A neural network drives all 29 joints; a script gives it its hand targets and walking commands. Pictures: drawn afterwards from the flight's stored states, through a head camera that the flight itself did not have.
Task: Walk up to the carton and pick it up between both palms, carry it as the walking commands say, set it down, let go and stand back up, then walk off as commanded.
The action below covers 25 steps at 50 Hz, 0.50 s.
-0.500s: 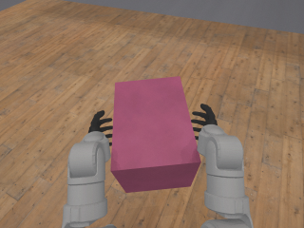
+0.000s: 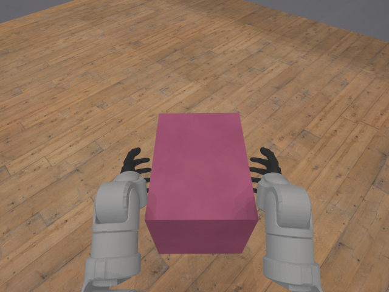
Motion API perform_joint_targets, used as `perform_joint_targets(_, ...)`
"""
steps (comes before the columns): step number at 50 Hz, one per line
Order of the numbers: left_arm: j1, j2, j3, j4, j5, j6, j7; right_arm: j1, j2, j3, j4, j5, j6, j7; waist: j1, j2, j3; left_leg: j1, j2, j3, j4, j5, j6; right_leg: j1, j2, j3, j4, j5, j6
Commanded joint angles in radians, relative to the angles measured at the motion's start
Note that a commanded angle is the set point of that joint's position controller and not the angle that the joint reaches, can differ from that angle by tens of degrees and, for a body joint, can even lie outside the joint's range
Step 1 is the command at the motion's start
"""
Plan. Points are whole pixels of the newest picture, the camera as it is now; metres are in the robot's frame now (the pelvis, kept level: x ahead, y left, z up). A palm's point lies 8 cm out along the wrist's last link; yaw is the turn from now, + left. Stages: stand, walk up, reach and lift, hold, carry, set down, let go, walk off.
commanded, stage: carry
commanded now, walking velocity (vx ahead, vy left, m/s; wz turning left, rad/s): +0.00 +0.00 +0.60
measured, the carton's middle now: (199, 182) +0.37 +0.00 -0.02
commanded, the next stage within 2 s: none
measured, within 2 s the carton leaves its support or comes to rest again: neither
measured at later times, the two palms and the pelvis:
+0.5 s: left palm (48, 226) +0.25 +0.30 +0.02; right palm (176, 184) +0.34 +0.05 +0.01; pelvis +0.01 +0.07 -0.01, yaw +17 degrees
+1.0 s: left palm out of the picture +0.15 +0.41 +0.05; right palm (100, 182) +0.32 +0.20 +0.06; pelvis +0.01 +0.11 -0.01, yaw +37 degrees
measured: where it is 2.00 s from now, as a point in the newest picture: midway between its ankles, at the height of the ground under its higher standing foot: outside the picture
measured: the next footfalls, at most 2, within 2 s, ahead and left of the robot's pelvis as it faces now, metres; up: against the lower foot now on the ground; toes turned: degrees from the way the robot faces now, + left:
right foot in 0.08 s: -0.02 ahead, -0.11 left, +0.00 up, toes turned -5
left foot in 0.34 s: +0.10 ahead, +0.20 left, +0.00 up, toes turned +16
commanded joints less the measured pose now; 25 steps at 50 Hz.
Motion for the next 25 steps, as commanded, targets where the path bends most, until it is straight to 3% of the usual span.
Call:
perform_joint_targets(1, -0.444, -1.079, -0.625, 0.027, -0.369, 0.004, -0.416, -0.499, 1.014, 0.628, 0.042, 0.44, 0.01, 0.406, 0.012, 0.01, -0.376, 0.135, 0.16, -0.206, -0.226, 0.039, -0.23, 0.449, -0.006, -0.067, -0.409, 0.108, -0.029)
perform_joint_targets(2, -0.441, -1.075, -0.624, 0.02, -0.358, -0.003, -0.412, -0.512, 1.022, 0.632, 0.047, 0.455, 0.01, 0.415, 0.025, -0.041, -0.385, 0.037, 0.094, -0.118, -0.165, 0.007, -0.287, 0.618, -0.078, -0.019, -0.507, 0.157, -0.05)
perform_joint_targets(3, -0.451, -1.085, -0.632, 0.009, -0.353, -0.01, -0.408, -0.532, 1.032, 0.635, 0.049, 0.471, 0.011, 0.423, 0.036, -0.186, -0.364, -0.085, 0.028, -0.017, 0.02, -0.045, -0.31, 0.708, -0.232, 0.109, -0.535, 0.184, -0.104)
perform_joint_targets(4, -0.477, -1.096, -0.633, -0.009, -0.357, -0.016, -0.404, -0.531, 1.041, 0.63, 0.078, 0.482, 0.011, 0.424, 0.023, -0.358, -0.316, -0.149, 0.051, -0.033, 0.375, -0.261, -0.215, 0.603, -0.437, 0.261, -0.431, 0.41, -0.181)
perform_joint_targets(5, -0.486, -1.097, -0.623, 0.002, -0.365, -0.007, -0.404, -0.527, 1.046, 0.614, 0.108, 0.474, 0.003, 0.42, 0.003, -0.293, -0.252, -0.252, 0.068, -0.035, 0.578, -0.335, -0.155, 0.575, -0.5, 0.217, -0.365, 0.737, -0.198)
perform_joint_targets(6, -0.503, -1.088, -0.63, 0.019, -0.381, 0.005, -0.409, -0.516, 1.054, 0.6, 0.138, 0.458, 0.003, 0.415, -0.016, -0.242, -0.25, -0.278, 0.149, -0.06, 0.593, -0.318, -0.144, 0.555, -0.49, 0.11, -0.32, 0.797, -0.162)
perform_joint_targets(7, -0.526, -1.074, -0.649, -0.022, -0.382, 0.006, -0.409, -0.508, 1.063, 0.605, 0.132, 0.458, 0.004, 0.416, -0.015, -0.207, -0.205, -0.267, 0.171, -0.028, 0.557, -0.274, -0.139, 0.451, -0.456, 0.021, -0.323, 0.696, -0.124)
perform_joint_targets(8, -0.534, -1.069, -0.645, -0.033, -0.378, 0.01, -0.408, -0.531, 1.072, 0.623, 0.124, 0.47, 0.006, 0.418, -0.012, -0.167, -0.143, -0.236, 0.155, 0.007, 0.531, -0.234, -0.121, 0.356, -0.412, -0.035, -0.301, 0.662, -0.09)
perform_joint_targets(10, -0.561, -1.063, -0.626, -0.024, -0.359, 0.018, -0.402, -0.548, 1.075, 0.625, 0.144, 0.493, 0.01, 0.424, -0.009, -0.131, -0.111, -0.105, 0.143, 0.061, 0.446, -0.219, -0.105, 0.241, -0.348, -0.081, -0.247, 0.635, -0.06)
perform_joint_targets(12, -0.539, -1.035, -0.603, -0.013, -0.348, 0.022, -0.396, -0.505, 1.064, 0.599, 0.179, 0.505, 0.012, 0.432, -0.002, -0.154, -0.126, -0.059, 0.122, 0.148, 0.396, -0.278, -0.089, 0.224, -0.36, -0.083, -0.188, 0.654, -0.062)
perform_joint_targets(13, -0.538, -1.024, -0.594, -0.017, -0.342, 0.022, -0.395, -0.507, 1.072, 0.594, 0.186, 0.508, 0.014, 0.434, 0.0, -0.194, -0.139, -0.029, 0.119, 0.179, 0.375, -0.298, -0.085, 0.227, -0.373, -0.085, -0.152, 0.717, -0.064)
perform_joint_targets(14, -0.525, -1.025, -0.585, -0.007, -0.345, 0.022, -0.399, -0.522, 1.076, 0.597, 0.179, 0.511, 0.012, 0.433, 0.005, -0.245, -0.151, -0.014, 0.11, 0.206, 0.324, -0.269, -0.085, 0.25, -0.369, -0.107, -0.101, 0.812, -0.048)
perform_joint_targets(15, -0.53, -1.028, -0.584, -0.009, -0.347, 0.02, -0.402, -0.543, 1.092, 0.607, 0.169, 0.51, 0.01, 0.429, -0.002, -0.259, -0.177, 0.039, 0.098, 0.23, 0.215, -0.165, -0.086, 0.268, -0.35, -0.149, -0.027, 0.886, -0.01)
perform_joint_targets(16, -0.517, -1.027, -0.58, 0.0, -0.346, 0.021, -0.407, -0.558, 1.096, 0.612, 0.15, 0.507, 0.007, 0.424, -0.016, -0.246, -0.203, 0.119, 0.105, 0.191, 0.123, -0.02, -0.078, 0.236, -0.317, -0.173, 0.092, 0.853, 0.035)
perform_joint_targets(17, -0.504, -1.024, -0.577, 0.004, -0.341, 0.021, -0.408, -0.566, 1.088, 0.614, 0.138, 0.51, 0.006, 0.422, -0.029, -0.125, -0.259, 0.33, 0.216, -0.04, 0.119, 0.348, -0.009, 0.016, -0.27, -0.149, 0.309, 0.632, 0.099)
perform_joint_targets(18, -0.492, -1.05, -0.574, 0.014, -0.345, 0.021, -0.414, -0.59, 1.08, 0.615, 0.118, 0.514, 0.001, 0.418, -0.012, 0.176, -0.291, 0.536, 0.45, -0.427, 0.114, 1.02, 0.104, -0.276, -0.099, -0.146, 0.524, -0.098, 0.16)
perform_joint_targets(19, -0.548, -1.065, -0.608, -0.04, -0.378, 0.014, -0.42, -0.566, 1.091, 0.607, 0.094, 0.512, -0.014, 0.415, -0.021, 0.146, -0.365, 0.545, 0.481, -0.495, 0.098, 0.978, 0.156, -0.252, -0.104, 0.041, 0.461, -0.322, 0.136)
perform_joint_targets(20, -0.585, -1.092, -0.623, -0.07, -0.408, 0.007, -0.428, -0.538, 1.088, 0.595, 0.073, 0.495, -0.03, 0.406, -0.029, 0.003, -0.353, 0.457, 0.427, -0.456, 0.094, 0.84, 0.136, -0.188, -0.125, 0.067, 0.376, -0.315, 0.125)
perform_joint_targets(21, -0.558, -1.103, -0.631, -0.07, -0.415, -0.007, -0.433, -0.524, 1.061, 0.601, 0.033, 0.481, -0.03, 0.399, -0.03, -0.085, -0.381, 0.435, 0.37, -0.381, 0.068, 0.737, 0.095, -0.158, -0.111, 0.031, 0.331, -0.296, 0.121)
perform_joint_targets(22, -0.604, -1.125, -0.655, -0.122, -0.449, -0.022, -0.436, -0.54, 1.058, 0.611, -0.017, 0.473, -0.038, 0.391, -0.03, -0.089, -0.422, 0.447, 0.342, -0.339, 0.077, 0.642, 0.074, -0.139, -0.1, 0.044, 0.254, -0.276, 0.106)
perform_joint_targets(23, -0.659, -1.127, -0.672, -0.189, -0.471, -0.033, -0.43, -0.585, 1.055, 0.626, -0.088, 0.479, -0.048, 0.383, -0.027, -0.023, -0.473, 0.445, 0.327, -0.262, 0.071, 0.486, 0.046, -0.086, -0.096, 0.04, 0.173, -0.189, 0.083)
perform_joint_targets(24, -0.662, -1.116, -0.678, -0.232, -0.477, -0.035, -0.424, -0.587, 1.055, 0.638, -0.135, 0.486, -0.051, 0.375, -0.025, 0.03, -0.496, 0.448, 0.336, -0.247, 0.058, 0.406, 0.036, -0.049, -0.083, 0.036, 0.113, -0.105, 0.067)
perform_joint_targets(25, -0.652, -1.099, -0.69, -0.264, -0.482, -0.035, -0.416, -0.571, 1.037, 0.644, -0.182, 0.484, -0.054, 0.365, -0.024, 0.044, -0.514, 0.461, 0.342, -0.25, 0.031, 0.363, 0.027, -0.017, -0.062, 0.028, 0.061, -0.041, 0.052)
